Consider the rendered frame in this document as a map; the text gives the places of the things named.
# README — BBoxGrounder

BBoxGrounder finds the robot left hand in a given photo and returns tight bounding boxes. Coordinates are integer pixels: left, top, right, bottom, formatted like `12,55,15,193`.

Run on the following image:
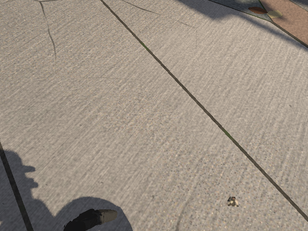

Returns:
64,209,117,231

